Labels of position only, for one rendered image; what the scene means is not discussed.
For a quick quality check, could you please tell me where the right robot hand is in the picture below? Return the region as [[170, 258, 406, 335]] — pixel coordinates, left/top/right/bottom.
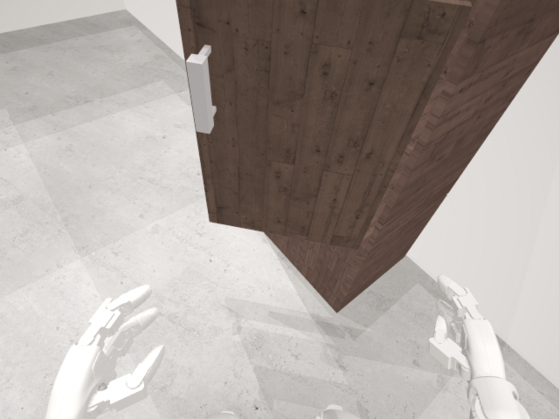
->
[[429, 274, 507, 384]]

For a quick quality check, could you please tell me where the handle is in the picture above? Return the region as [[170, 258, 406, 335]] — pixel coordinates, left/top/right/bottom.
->
[[186, 45, 217, 134]]

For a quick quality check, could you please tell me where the right robot shin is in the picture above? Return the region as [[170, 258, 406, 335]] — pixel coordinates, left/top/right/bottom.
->
[[324, 404, 342, 411]]

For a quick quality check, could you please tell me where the left robot hand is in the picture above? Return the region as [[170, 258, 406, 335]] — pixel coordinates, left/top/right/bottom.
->
[[45, 285, 165, 419]]

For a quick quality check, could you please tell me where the cupboard door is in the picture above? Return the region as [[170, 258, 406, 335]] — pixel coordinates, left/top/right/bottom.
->
[[176, 0, 473, 250]]

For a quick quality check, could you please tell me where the robot right forearm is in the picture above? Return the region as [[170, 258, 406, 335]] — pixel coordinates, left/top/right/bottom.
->
[[467, 376, 530, 419]]

